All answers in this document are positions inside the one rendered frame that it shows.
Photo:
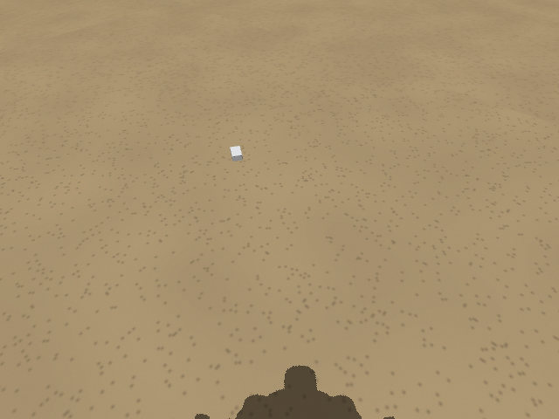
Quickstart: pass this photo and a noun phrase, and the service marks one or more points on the small box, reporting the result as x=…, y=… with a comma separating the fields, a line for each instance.
x=236, y=154

